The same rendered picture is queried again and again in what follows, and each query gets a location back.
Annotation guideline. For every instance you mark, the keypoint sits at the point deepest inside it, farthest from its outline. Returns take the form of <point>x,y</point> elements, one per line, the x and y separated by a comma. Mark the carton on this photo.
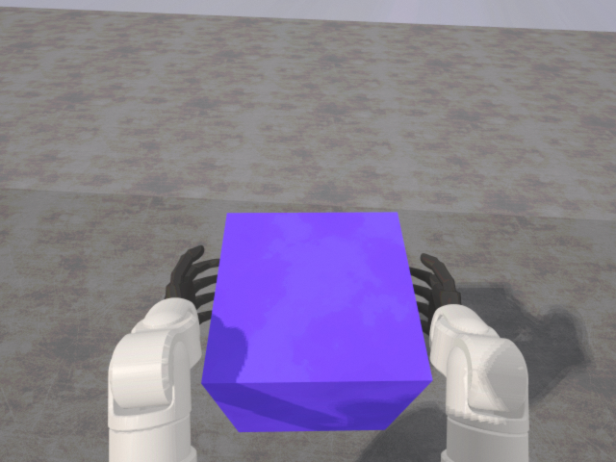
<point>315,324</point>

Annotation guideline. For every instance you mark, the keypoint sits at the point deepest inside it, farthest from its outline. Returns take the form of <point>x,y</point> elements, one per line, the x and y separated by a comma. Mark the left robot forearm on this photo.
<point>149,386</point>

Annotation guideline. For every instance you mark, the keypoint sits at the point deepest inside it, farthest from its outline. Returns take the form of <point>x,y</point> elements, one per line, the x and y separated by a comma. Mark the right robot forearm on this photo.
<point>487,388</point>

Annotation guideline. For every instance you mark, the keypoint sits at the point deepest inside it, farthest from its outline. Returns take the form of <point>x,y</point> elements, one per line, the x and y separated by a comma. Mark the right robot hand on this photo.
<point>443,288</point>

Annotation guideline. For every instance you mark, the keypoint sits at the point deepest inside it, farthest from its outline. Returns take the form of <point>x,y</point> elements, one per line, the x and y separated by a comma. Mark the left robot hand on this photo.
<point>183,285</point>

